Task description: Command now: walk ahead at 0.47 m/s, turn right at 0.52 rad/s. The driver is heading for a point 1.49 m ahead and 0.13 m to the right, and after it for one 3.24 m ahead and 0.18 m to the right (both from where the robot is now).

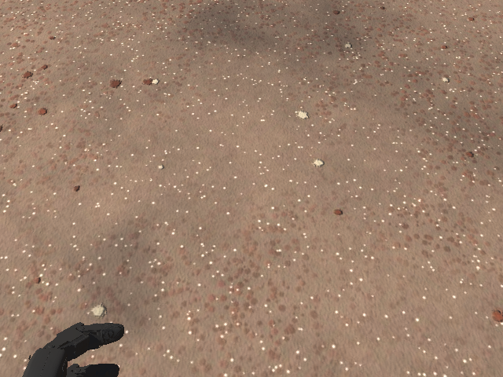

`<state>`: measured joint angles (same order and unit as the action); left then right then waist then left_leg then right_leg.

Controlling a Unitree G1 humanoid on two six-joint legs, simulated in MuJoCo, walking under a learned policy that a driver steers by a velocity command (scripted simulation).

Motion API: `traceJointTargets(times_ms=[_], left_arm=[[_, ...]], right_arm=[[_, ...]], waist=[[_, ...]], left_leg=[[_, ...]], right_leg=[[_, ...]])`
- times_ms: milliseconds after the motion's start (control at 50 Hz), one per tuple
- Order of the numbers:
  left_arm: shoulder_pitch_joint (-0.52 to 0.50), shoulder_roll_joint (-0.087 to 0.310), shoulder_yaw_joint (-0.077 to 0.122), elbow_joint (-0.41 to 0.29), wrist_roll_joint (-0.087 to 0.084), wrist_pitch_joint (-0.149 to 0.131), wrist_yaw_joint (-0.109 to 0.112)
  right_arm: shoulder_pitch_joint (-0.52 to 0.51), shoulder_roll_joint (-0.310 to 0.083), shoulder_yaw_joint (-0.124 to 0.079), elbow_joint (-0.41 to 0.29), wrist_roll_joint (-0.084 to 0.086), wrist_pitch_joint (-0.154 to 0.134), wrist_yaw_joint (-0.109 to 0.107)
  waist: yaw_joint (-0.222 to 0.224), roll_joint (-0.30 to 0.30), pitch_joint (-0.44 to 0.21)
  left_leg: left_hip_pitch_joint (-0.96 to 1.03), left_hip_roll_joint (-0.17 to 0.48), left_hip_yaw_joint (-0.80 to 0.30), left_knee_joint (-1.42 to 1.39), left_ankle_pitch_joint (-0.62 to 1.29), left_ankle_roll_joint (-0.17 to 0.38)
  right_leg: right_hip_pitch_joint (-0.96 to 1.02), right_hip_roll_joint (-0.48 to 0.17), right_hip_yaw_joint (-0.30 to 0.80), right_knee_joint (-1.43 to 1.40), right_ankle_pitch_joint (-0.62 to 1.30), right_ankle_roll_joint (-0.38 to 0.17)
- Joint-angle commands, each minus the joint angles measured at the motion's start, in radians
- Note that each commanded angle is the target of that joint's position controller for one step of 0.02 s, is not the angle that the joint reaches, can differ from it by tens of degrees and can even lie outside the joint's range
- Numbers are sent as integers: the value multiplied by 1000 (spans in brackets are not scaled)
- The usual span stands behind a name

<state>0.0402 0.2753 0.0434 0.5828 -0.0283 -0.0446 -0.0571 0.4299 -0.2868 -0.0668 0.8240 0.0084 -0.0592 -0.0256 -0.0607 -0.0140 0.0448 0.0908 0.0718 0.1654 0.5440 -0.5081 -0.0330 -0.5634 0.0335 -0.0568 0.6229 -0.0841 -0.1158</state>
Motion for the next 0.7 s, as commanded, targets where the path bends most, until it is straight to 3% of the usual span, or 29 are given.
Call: traceJointTargets(times_ms=[20,40,60,80,100,120,140,180,220,320,380,440,480,500,520,540,560,580,600,620,640,700], left_arm=[[362,309,94,-1,5,2,29],[358,227,80,-6,9,-7,26],[317,188,68,6,14,-14,28],[251,170,60,-1,13,-21,27],[192,150,55,-12,23,-27,26],[157,139,50,-25,34,-28,28],[142,135,50,-23,34,-30,30],[161,135,49,-1,21,-38,36],[196,153,52,21,19,-36,48],[288,173,57,68,1,-18,67],[335,172,57,92,-5,-7,71],[337,164,55,102,1,8,76],[323,142,48,105,7,13,75],[319,98,31,96,15,8,68],[399,45,12,82,13,0,68],[480,58,6,93,-5,-9,70],[410,146,25,93,-13,-13,69],[298,163,29,74,-8,-14,68],[230,147,26,53,7,-18,66],[204,134,29,46,19,-21,63],[216,113,26,47,17,-21,58],[211,62,9,49,22,-17,51]], right_arm=[[42,-33,19,-165,-17,-49,7],[-75,-147,-7,-178,16,-78,22],[-147,-151,-5,-206,40,-88,27],[-165,-136,1,-205,20,-91,20],[-157,-138,-5,-196,-4,-85,12],[-135,-140,-8,-189,-12,-71,12],[-121,-136,-8,-186,-18,-58,11],[-129,-118,-4,-186,-33,-39,6],[-211,-99,3,-213,-39,-33,0],[-416,-61,20,-258,-24,-52,14],[-486,-77,16,-277,-9,-66,32],[-465,-108,0,-273,-2,-78,46],[-338,-129,-17,-240,-5,-86,43],[-220,-164,-31,-226,-20,-91,36],[-73,-243,-50,-208,-43,-89,29],[9,-230,-58,-149,-16,-74,42],[-31,-148,-36,-166,5,-69,43],[-82,-112,-25,-172,0,-59,39],[-123,-99,-17,-170,-9,-53,38],[-146,-81,-9,-166,-15,-53,37],[-157,-73,-4,-163,-20,-53,38],[-148,-93,-8,-136,-4,-58,41]], waist=[[121,-266,-445],[194,-120,-409],[168,-79,-239],[111,33,-138],[70,34,-109],[35,6,-90],[20,-17,-83],[18,-15,-65],[43,-11,-34],[130,-46,-33],[154,-61,-32],[131,-100,-49],[66,-124,-92],[9,-96,-199],[-7,87,-363],[2,334,-407],[-18,201,-264],[-24,112,-147],[-7,64,-62],[17,64,-29],[40,89,-22],[54,116,-27]], left_leg=[[-773,-139,-190,891,-89,11],[-873,-84,-322,937,-3,27],[-909,-43,-291,876,92,44],[-862,4,-280,784,163,47],[-791,35,-282,706,204,43],[-735,52,-285,681,230,39],[-714,55,-275,654,244,26],[-705,53,-251,590,279,-5],[-742,42,-239,476,381,-30],[-679,-32,-230,113,615,-42],[-659,-62,-248,7,593,-30],[-598,-80,-257,-61,483,-1],[-421,-85,-218,-125,459,53],[-200,0,-279,-101,464,114],[180,208,-591,-86,412,250],[302,343,-946,-195,178,354],[202,316,-914,-238,26,318],[80,268,-761,-251,56,278],[-43,223,-660,-281,164,265],[-115,185,-587,-305,259,253],[-166,156,-536,-329,322,245],[-222,133,-432,-374,470,266]], right_leg=[[993,-376,923,-258,-314,-331],[940,-356,927,-358,-464,-282],[790,-321,773,-372,-445,-231],[606,-275,655,-375,-312,-198],[484,-231,568,-376,-189,-179],[398,-196,514,-400,-125,-173],[348,-184,488,-415,-77,-181],[272,-165,420,-424,9,-189],[242,-139,381,-428,30,-178],[280,-96,361,-379,-27,-113],[363,-119,431,-319,-52,-108],[459,-151,504,-233,5,-92],[466,-132,491,-138,150,-62],[408,-88,439,42,177,-29],[130,30,312,366,-36,45],[-113,80,247,607,-483,88],[-212,20,279,686,-438,92],[-225,-17,243,699,-356,95],[-219,-43,215,648,-299,95],[-192,-78,202,585,-255,95],[-147,-97,184,545,-233,97],[-114,-118,131,413,-202,116]])
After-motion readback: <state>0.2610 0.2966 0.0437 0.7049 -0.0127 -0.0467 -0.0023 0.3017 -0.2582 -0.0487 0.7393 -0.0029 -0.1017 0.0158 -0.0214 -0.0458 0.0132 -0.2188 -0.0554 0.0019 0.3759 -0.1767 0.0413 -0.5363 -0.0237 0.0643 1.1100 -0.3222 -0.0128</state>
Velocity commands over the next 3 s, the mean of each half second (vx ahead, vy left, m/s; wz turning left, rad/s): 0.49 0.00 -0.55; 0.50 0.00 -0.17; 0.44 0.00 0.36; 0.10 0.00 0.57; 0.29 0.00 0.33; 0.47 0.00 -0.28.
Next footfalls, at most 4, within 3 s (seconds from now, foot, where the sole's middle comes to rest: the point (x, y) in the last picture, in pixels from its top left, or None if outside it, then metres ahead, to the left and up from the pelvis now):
0.50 left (224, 364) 0.47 0.07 -0.74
0.98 right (343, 297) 0.63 -0.26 -0.74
1.52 left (278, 202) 0.96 -0.11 -0.74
2.00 right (346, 195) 0.98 -0.33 -0.74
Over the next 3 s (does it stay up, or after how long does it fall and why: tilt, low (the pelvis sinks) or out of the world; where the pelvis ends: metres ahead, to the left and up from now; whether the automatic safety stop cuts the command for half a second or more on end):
stays up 1.22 -0.12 0.02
